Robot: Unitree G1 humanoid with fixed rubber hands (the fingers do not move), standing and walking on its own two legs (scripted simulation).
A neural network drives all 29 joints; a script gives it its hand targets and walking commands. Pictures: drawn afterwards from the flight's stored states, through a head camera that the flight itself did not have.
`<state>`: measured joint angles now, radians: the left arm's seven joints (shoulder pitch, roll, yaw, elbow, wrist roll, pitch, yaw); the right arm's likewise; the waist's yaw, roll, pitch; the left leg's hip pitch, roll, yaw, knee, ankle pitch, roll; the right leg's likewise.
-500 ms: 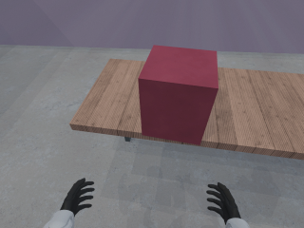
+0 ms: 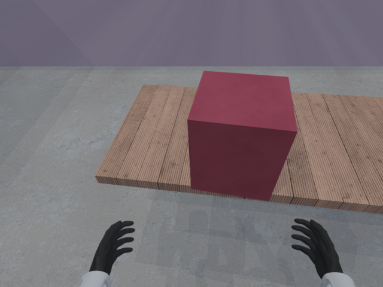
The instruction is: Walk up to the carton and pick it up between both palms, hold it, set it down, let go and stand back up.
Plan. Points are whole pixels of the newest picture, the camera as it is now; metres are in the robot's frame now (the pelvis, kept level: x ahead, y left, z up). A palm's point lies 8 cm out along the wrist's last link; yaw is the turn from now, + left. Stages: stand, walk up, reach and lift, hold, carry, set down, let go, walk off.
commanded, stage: reach and lift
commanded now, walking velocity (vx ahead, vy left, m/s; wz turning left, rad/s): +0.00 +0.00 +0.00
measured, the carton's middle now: (236, 136) +0.48 -0.13 +0.05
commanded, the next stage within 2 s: none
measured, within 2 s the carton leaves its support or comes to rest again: neither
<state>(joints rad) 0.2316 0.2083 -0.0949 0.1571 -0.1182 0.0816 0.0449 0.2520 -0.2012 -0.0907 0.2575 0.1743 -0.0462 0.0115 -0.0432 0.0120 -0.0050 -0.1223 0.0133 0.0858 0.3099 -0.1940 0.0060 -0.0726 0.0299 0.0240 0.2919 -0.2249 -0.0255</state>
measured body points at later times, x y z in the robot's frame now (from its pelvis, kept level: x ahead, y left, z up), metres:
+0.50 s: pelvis -0.03 -0.03 +0.00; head -0.03 -0.03 +0.45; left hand +0.27 +0.14 +0.03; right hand +0.22 -0.27 +0.04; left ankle -0.02 +0.11 -0.75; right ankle -0.04 -0.11 -0.75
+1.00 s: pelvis -0.04 -0.02 +0.00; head -0.02 -0.01 +0.45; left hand +0.35 +0.11 +0.09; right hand +0.29 -0.30 +0.10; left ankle -0.02 +0.11 -0.75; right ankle -0.04 -0.10 -0.75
